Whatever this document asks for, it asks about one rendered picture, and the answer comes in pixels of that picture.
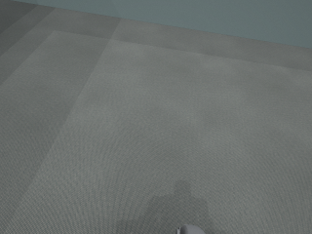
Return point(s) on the robot right thigh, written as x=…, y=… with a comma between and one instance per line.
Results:
x=189, y=229

